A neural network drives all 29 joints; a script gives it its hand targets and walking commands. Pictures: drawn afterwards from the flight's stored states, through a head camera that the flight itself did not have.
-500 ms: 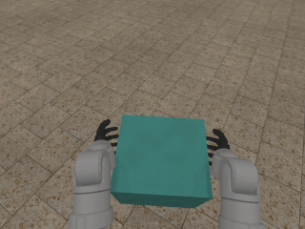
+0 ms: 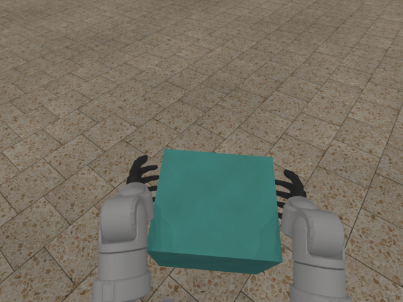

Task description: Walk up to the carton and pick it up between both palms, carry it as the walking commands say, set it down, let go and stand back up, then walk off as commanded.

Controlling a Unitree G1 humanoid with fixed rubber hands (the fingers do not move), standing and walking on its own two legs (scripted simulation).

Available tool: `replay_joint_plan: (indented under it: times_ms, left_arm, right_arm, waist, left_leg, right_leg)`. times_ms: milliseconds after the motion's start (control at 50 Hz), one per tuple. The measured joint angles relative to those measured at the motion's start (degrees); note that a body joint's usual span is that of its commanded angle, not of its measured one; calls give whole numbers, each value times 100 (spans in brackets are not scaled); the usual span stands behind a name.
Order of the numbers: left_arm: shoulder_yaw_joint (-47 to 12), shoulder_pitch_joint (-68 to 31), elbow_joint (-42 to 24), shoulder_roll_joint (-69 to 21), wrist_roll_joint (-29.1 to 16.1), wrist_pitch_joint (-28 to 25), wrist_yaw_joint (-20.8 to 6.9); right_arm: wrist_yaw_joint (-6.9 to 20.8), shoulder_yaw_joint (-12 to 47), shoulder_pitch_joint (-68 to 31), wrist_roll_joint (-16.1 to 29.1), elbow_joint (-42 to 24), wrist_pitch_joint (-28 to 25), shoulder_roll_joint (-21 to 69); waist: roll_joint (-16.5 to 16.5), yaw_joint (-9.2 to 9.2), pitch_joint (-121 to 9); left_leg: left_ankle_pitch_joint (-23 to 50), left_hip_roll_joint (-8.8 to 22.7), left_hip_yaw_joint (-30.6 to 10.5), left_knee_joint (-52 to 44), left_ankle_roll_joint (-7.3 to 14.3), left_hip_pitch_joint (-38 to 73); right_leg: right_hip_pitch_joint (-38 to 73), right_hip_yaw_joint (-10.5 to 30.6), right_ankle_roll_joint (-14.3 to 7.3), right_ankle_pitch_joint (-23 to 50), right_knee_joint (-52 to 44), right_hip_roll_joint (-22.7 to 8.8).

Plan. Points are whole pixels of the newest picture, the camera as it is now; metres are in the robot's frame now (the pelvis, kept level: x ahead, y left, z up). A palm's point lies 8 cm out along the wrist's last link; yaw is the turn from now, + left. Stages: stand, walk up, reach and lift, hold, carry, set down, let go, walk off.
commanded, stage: carry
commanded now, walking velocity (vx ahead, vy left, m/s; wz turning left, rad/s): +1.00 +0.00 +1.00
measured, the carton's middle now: (212, 214) +0.31 +0.00 +0.00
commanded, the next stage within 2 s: none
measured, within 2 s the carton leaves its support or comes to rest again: neither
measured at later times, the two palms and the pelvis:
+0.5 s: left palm (88, 85) +0.66 +0.35 +0.10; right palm (183, 71) +0.78 +0.09 +0.07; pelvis +0.45 +0.09 +0.02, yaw +29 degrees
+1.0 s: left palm (58, 29) +1.06 +0.60 +0.11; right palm (130, 20) +1.20 +0.35 +0.09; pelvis +0.87 +0.32 +0.03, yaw +33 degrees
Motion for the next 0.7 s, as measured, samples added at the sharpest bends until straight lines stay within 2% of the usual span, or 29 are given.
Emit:
replay_joint_plan:
  times_ms: [20, 40, 60, 80, 120, 140, 160, 200, 260, 300, 320, 340, 400, 440, 500, 540, 580, 600, 620, 640, 660, 700]
  left_arm:
    - [0, 6, 1, -1, 0, 0, -5]
    - [-1, 19, 3, 2, 0, 2, -19]
    - [-2, 29, 20, 10, -1, 0, -22]
    - [-2, 57, 30, 23, -1, 0, -22]
    - [-1, 180, 32, 66, 0, 4, -32]
    - [0, 229, 30, 80, -1, 6, -46]
    - [0, 260, 27, 89, -3, 8, -55]
    - [0, 261, 23, 91, -5, 10, -55]
    - [-1, 220, 17, 79, -23, -22, -47]
    - [0, 163, 16, 61, -36, -101, -84]
    - [-4, 149, 23, 49, -37, -138, -105]
    - [-49, 138, 69, 41, -39, -176, -126]
    - [-67, 117, 101, 39, -37, -176, -127]
    - [-67, 107, 81, 34, -36, -195, -132]
    - [-65, 110, 77, 33, -36, -224, -135]
    - [-66, 151, 48, 42, -52, -224, -139]
    - [-67, 180, 7, 55, -118, -205, -127]
    - [-68, 182, -13, 56, -148, -198, -121]
    - [-65, 190, -57, 62, -151, -194, -111]
    - [-59, 206, -86, 72, -144, -200, -101]
    - [-58, 236, -87, 84, -141, -210, -108]
    - [-57, 306, -93, 104, -141, -205, -153]
  right_arm:
    - [0, 0, 5, 0, 0, 1, -1]
    - [1, 0, 12, 0, 0, 9, -1]
    - [35, -1, 35, 0, 39, -17, -4]
    - [56, -1, 29, 0, 94, -28, -2]
    - [87, 5, -22, 0, 267, -27, 10]
    - [86, 19, -28, 0, 309, -13, 14]
    - [81, 33, -31, 0, 318, 12, 16]
    - [59, 37, -53, -1, 317, 36, 18]
    - [25, 38, -40, -2, 244, 17, 19]
    - [-27, 38, -33, -2, 80, 24, 16]
    - [-33, 31, -20, -3, 27, 17, 8]
    - [-26, 22, 23, -2, -15, 4, -29]
    - [6, 25, 82, -1, -54, 11, -45]
    - [-13, 24, 43, -1, -101, 36, -47]
    - [-19, 27, 31, -1, -108, 21, -49]
    - [-18, 51, 39, 0, -112, 22, -52]
    - [-3, 72, 95, 0, -157, 18, -53]
    - [-3, 80, 119, 0, -209, 31, -52]
    - [-5, 95, 128, 0, -237, 27, -33]
    - [-16, 121, 114, 0, -228, 17, -21]
    - [-30, 122, 77, -1, -194, 28, -15]
    - [-47, 122, 42, -1, -158, 75, -7]
  waist:
    - [-49, -7, 4]
    - [-55, -23, 14]
    - [-171, -49, 52]
    - [-274, -54, 96]
    - [-209, -43, 120]
    - [-146, -33, 136]
    - [-105, -25, 134]
    - [-63, -17, 127]
    - [22, -13, 115]
    - [110, -8, 48]
    - [127, -25, -29]
    - [217, -47, -33]
    - [132, -49, -30]
    - [62, -59, -33]
    - [90, -27, -23]
    - [124, 16, 17]
    - [143, 6, 24]
    - [192, 1, 44]
    - [219, 3, 79]
    - [128, 5, 94]
    - [105, 7, 104]
    - [178, 23, 143]
  left_leg:
    - [-8, -202, 88, -313, 49, 165]
    - [14, -412, 146, -649, 144, 435]
    - [-116, -627, 156, -577, 283, 601]
    - [-344, -795, 145, -408, 399, 706]
    - [-684, -891, 11, -393, 546, 923]
    - [-757, -894, -76, -506, 551, 1091]
    - [-807, -907, -156, -675, 547, 1279]
    - [-901, -937, -311, -1055, 558, 1689]
    - [-1075, -931, -622, -1560, 569, 2343]
    - [-1315, -913, -886, -1597, 557, 2607]
    - [-1461, -915, -917, -1399, 548, 2607]
    - [-1237, -867, -914, -877, 533, 2494]
    - [-1171, -905, -826, 1324, 457, 1653]
    - [-1250, -840, -692, 1912, 373, 1079]
    - [-1197, -597, -455, 1680, 288, 282]
    - [-690, -536, -254, 591, 264, 90]
    - [188, -707, 0, -571, 260, 167]
    - [825, -783, 79, -1005, 315, 337]
    - [1009, -784, 75, -1164, 479, 629]
    - [397, -812, 74, -1092, 586, 861]
    - [-98, -798, 58, -1030, 623, 1034]
    - [-597, -691, 60, -1103, 613, 1406]
  right_leg:
    - [41, -64, 45, -184, 361, -156]
    - [17, -104, 78, -311, 993, -313]
    - [-121, -35, 99, -263, 1880, -553]
    - [-442, 305, 100, 202, 2890, -661]
    - [-1461, 1131, 101, 290, 4762, -259]
    - [-1913, 1331, 102, 317, 5239, -45]
    - [-2318, 1416, 103, 366, 5346, 73]
    - [-2990, 1453, 103, 335, 4944, 158]
    - [-3507, 1461, 102, 154, 3383, 238]
    - [-3503, 1439, 102, 546, 2020, 282]
    - [-3422, 1384, 94, 1113, 1659, 252]
    - [-3221, 1173, 39, 1255, 1649, 206]
    - [-2463, 612, -62, 655, 1380, -86]
    - [-1901, 394, -33, 1079, 1053, -268]
    - [-1018, 43, 100, 540, 646, -360]
    - [-527, -152, 120, 559, 516, -394]
    - [-305, -229, 120, 693, 981, -498]
    - [-320, -178, 127, 865, 1567, -527]
    - [-450, 31, 136, 1044, 2374, -508]
    - [-790, 401, 137, 921, 3282, -456]
    - [-1253, 763, 137, 635, 4164, -272]
    - [-2198, 1117, 139, 181, 5204, 146]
